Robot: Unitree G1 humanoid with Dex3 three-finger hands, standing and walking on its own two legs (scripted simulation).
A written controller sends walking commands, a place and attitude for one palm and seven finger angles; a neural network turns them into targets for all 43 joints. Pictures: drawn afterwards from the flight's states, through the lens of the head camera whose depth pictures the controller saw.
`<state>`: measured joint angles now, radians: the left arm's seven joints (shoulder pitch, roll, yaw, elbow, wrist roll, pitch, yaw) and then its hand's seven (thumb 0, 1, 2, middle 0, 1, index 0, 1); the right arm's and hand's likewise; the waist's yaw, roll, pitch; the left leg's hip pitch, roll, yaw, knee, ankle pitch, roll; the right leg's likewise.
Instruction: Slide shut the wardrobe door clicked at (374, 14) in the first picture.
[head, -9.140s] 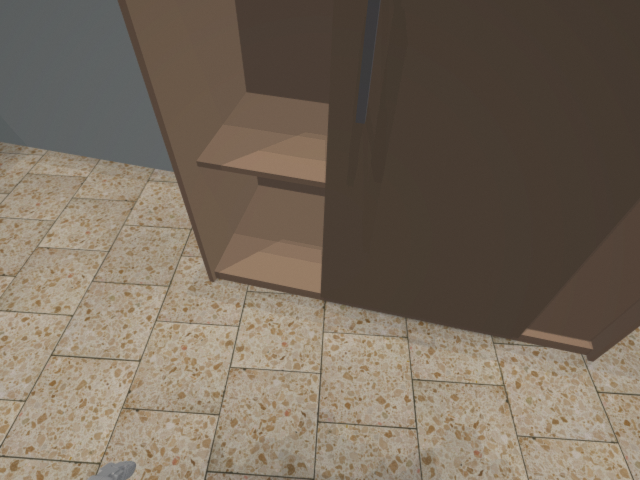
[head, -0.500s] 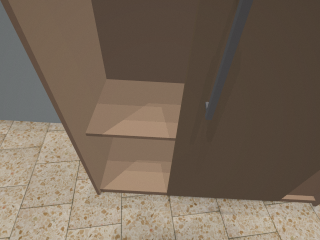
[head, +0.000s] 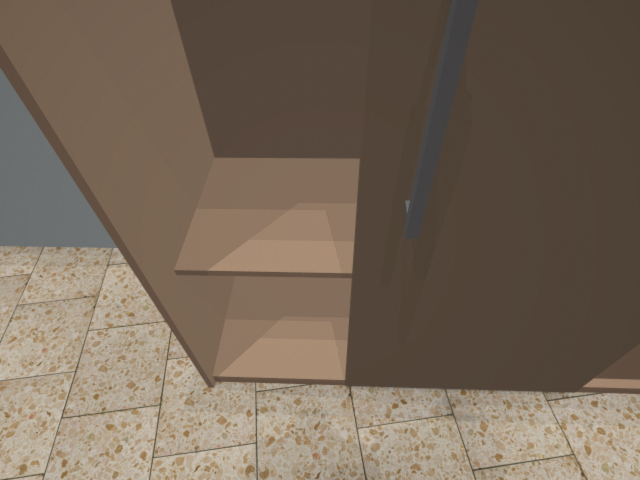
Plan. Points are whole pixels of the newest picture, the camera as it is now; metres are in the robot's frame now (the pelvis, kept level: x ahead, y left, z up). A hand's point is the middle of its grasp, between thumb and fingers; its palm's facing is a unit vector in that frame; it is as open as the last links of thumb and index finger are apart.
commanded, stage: look again from close up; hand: right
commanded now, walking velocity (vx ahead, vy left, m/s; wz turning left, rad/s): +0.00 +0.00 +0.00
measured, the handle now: (430, 127) +0.47 -0.11 +0.21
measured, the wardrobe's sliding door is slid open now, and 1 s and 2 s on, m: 0.42 0.42 0.42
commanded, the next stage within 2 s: raise the hand with hooked fingers in 0.22 s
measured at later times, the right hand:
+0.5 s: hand (519, 457) +0.17 -0.21 -0.01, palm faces +0.23 +0.95 -0.20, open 7.4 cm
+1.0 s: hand (544, 452) +0.16 -0.20 +0.07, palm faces +0.09 +0.99 -0.12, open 10.2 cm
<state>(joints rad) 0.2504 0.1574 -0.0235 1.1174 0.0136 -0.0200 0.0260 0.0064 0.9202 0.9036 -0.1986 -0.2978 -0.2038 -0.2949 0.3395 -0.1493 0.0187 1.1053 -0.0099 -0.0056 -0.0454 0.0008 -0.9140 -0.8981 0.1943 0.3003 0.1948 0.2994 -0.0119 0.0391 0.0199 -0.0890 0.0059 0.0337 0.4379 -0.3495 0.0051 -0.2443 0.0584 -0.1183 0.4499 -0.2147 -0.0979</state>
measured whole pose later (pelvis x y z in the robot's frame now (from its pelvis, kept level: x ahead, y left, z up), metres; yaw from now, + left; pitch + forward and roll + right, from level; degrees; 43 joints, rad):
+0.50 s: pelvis -0.02 -0.01 -0.01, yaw -4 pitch +1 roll -1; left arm 0.36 0.23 -0.02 0.82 -0.04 -0.29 0.03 0.01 0.91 0.90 -0.20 -0.30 -0.21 -0.30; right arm 0.43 -0.24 -0.02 0.04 0.14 0.00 -0.12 0.03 -0.92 -0.87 0.20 0.34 0.20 0.33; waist 0.03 0.00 -0.02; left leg -0.32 0.03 0.02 0.66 -0.38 0.02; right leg -0.31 0.13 -0.08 0.47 -0.18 -0.09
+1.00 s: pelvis -0.02 +0.03 -0.04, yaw -8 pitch +3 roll +3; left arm 0.20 0.27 -0.06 0.59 -0.04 -0.26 0.07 0.01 0.90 0.90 -0.20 -0.30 -0.21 -0.30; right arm 0.35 -0.32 -0.21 -0.06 0.34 -0.38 0.36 0.01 -0.31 -0.65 0.23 0.68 0.23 0.68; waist -0.05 -0.06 -0.07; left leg -0.46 -0.09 0.16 0.81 -0.41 0.09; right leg -0.57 0.03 0.04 0.90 -0.38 -0.05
